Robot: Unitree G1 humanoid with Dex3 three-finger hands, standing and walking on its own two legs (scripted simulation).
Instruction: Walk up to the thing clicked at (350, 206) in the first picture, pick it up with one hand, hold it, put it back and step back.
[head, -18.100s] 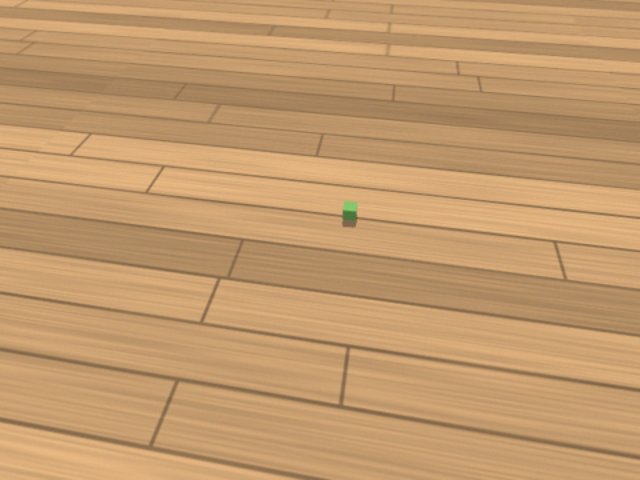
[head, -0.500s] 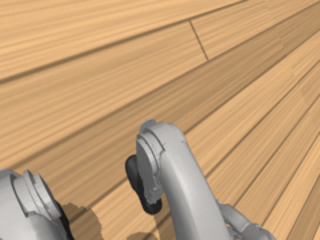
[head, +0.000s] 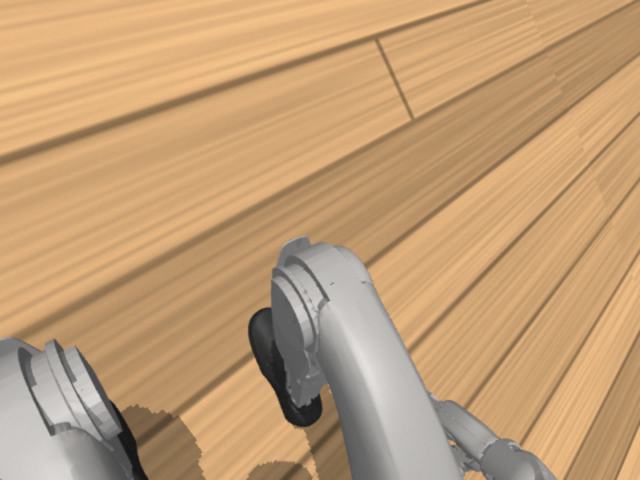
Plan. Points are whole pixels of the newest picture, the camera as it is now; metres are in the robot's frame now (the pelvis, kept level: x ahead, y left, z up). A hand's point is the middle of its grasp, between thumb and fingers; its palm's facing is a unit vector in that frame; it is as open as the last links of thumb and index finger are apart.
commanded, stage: close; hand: left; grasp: from above
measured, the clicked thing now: out of the picture +0.46 +0.36 -0.28
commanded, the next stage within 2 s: settle in 1.26 s
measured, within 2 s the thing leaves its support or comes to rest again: leaves its support in 1.68 s
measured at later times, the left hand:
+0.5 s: hand out of the picture +0.45 +0.35 -0.25, palm faces -0.39 -0.20 -0.90, open 10.7 cm
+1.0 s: hand out of the picture +0.44 +0.36 -0.25, palm faces -0.40 -0.20 -0.89, open 9.3 cm
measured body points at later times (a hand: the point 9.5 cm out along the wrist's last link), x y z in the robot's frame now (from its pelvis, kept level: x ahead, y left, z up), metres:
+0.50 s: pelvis +0.00 +0.00 +0.00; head +0.28 +0.14 +0.32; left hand +0.47 +0.36 -0.20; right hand +0.06 -0.25 -0.05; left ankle +0.06 +0.13 -0.27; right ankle +0.12 -0.13 -0.27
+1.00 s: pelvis +0.00 +0.00 +0.00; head +0.28 +0.14 +0.32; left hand +0.46 +0.36 -0.20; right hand +0.06 -0.25 -0.05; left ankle +0.06 +0.13 -0.27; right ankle +0.12 -0.13 -0.27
